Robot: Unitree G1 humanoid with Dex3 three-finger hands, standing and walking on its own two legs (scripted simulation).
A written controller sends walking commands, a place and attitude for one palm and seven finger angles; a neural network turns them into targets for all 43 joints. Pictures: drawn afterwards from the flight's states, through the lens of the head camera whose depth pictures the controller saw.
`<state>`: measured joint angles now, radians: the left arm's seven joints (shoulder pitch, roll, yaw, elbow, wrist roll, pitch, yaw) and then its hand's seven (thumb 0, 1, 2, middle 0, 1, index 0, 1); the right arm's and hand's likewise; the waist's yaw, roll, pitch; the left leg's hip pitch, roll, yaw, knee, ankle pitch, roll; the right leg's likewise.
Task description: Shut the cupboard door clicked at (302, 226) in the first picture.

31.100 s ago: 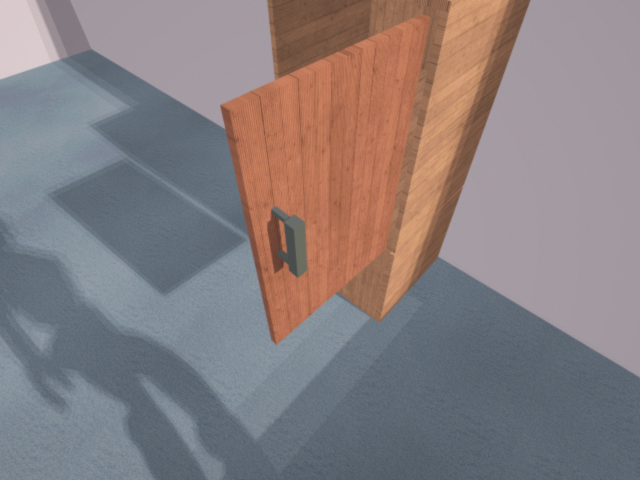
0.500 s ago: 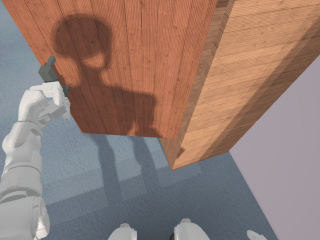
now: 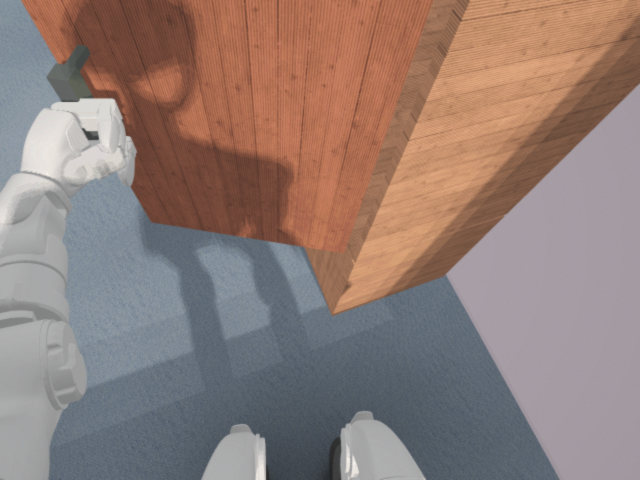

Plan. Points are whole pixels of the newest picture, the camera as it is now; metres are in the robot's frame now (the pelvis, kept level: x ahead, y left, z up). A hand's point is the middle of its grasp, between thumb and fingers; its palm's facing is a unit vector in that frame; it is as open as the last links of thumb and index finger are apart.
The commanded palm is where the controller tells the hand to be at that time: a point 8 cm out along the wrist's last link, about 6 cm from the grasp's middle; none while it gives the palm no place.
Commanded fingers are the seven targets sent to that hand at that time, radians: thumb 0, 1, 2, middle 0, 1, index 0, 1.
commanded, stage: push the door shut along its arc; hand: left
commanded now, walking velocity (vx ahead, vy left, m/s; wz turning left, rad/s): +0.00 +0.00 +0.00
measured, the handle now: (93, 103) +0.56 +0.25 +0.08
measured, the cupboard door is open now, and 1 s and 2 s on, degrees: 61 47 36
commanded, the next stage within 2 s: pull the fist back off the door in 1.30 s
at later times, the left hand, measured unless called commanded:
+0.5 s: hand (162, 115) +0.53 +0.17 +0.08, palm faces -0.32 -0.95 +0.00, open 3.1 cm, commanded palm +0.54 +0.21 +0.08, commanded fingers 0.00 0.90 0.90 -1.30 -1.50 -1.30 -1.50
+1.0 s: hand (189, 90) +0.58 +0.14 +0.08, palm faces -0.37 -0.93 -0.02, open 3.0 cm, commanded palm +0.60 +0.16 +0.08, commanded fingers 0.00 0.90 0.90 -1.30 -1.50 -1.30 -1.50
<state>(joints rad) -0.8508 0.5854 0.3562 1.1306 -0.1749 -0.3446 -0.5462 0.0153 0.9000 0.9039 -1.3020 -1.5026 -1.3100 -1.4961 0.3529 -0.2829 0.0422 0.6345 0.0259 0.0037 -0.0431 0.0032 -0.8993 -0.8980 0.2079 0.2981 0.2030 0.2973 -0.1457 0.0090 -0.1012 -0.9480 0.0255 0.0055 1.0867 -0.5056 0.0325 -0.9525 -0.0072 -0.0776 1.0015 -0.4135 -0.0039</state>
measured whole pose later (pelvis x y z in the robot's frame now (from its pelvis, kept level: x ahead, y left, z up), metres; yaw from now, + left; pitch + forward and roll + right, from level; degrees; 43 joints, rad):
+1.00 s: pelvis +0.00 +0.00 -0.03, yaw -2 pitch +29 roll -5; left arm -1.31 0.76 0.28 1.31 -0.04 -0.18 -0.58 -0.01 0.90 0.93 -1.30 -1.50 -1.30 -1.50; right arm 0.38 -0.28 0.07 0.66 0.00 -0.02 -0.04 0.00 -0.90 -0.90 0.21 0.30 0.20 0.30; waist -0.28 0.04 -0.09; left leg -1.19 0.06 -0.01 1.25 -0.56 0.03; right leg -1.18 0.02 -0.09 1.12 -0.45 -0.01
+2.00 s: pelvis +0.02 -0.02 +0.01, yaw -1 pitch +25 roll -2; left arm -1.02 0.46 0.37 1.21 -0.03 -0.37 -0.14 0.01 0.90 0.91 -1.30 -1.50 -1.30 -1.50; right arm 0.49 -0.27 0.01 0.62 -0.04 0.03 0.06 0.00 -0.90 -0.90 0.21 0.30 0.20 0.30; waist -0.22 0.05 -0.10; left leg -0.95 0.05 0.02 1.03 -0.51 0.01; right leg -0.98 0.02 -0.06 0.96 -0.41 -0.02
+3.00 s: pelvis +0.02 -0.01 +0.06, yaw +0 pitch +6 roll +0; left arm -0.19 0.30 0.17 0.35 -0.15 -0.19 -0.12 0.01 0.90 0.90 -1.22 -1.41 -1.21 -1.40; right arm 0.25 -0.26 0.00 0.56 0.06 0.00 -0.06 0.01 -0.90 -0.90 0.20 0.30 0.20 0.30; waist -0.02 0.04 -0.07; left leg -0.40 0.01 0.04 0.69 -0.39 0.02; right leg -0.44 -0.01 -0.04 0.67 -0.33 -0.01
